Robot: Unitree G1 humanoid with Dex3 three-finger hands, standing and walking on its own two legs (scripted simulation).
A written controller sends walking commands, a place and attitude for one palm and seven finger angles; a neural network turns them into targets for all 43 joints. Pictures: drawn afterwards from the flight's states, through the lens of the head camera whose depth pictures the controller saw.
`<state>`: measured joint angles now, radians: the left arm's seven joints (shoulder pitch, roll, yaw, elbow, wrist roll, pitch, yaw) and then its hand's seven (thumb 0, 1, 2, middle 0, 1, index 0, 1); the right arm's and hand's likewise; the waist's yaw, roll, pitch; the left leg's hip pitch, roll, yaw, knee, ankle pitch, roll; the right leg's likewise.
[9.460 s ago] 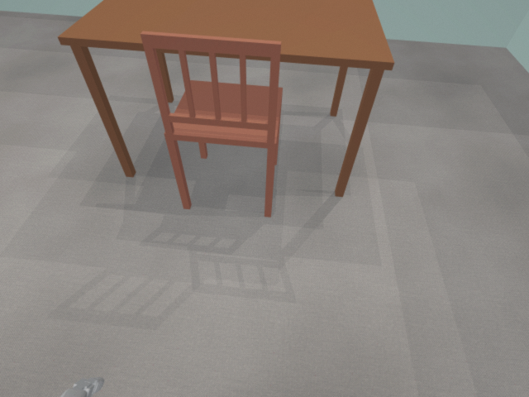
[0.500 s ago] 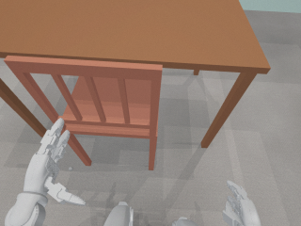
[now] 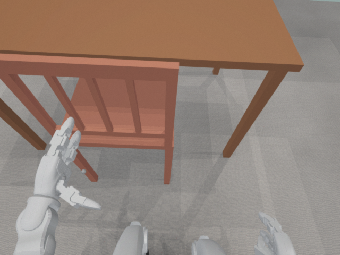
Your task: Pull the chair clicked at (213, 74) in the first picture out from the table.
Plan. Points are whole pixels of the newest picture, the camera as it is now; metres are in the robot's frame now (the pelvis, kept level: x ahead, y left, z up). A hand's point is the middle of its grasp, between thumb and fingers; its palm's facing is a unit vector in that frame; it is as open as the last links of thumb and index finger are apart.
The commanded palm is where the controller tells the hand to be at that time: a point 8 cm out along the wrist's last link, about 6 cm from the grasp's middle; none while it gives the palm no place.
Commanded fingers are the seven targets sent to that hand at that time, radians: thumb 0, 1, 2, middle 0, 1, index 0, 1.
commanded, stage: aim the fingers beside a spindle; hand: left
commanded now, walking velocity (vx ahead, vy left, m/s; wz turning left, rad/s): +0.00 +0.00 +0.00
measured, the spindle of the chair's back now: (101, 107) +0.50 +0.21 -0.01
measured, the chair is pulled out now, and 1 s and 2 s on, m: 0.00 0.00 0.00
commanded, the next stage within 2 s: push the fingers through the gap in 1.36 s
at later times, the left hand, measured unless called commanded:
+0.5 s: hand (95, 158) +0.33 +0.19 +0.01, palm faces -0.02 -1.00 -0.05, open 16.9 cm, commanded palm +0.32 +0.24 +0.01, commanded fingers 0.00 -0.50 0.30 -0.06 -0.08 -0.06 -0.08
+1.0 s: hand (100, 153) +0.35 +0.18 +0.00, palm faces -0.03 -1.00 -0.04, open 16.9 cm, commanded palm +0.33 +0.24 +0.00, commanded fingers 0.00 -0.50 0.30 -0.06 -0.08 -0.06 -0.08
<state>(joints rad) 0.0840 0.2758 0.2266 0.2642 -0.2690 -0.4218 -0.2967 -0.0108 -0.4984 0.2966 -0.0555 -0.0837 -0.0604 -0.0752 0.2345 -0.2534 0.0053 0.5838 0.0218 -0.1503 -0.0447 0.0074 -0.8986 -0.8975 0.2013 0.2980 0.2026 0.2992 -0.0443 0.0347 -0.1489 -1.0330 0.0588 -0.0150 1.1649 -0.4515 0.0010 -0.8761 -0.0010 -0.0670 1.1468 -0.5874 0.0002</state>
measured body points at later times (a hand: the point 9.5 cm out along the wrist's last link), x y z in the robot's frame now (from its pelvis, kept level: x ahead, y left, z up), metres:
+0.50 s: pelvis +0.00 +0.00 -0.01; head +0.10 +0.02 +0.42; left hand +0.33 +0.24 +0.01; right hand +0.14 -0.25 -0.11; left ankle +0.06 +0.12 -0.64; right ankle -0.02 -0.12 -0.64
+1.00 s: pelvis -0.01 +0.00 -0.02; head +0.10 +0.01 +0.41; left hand +0.34 +0.24 +0.01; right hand +0.12 -0.26 -0.13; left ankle +0.06 +0.12 -0.64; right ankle -0.02 -0.12 -0.64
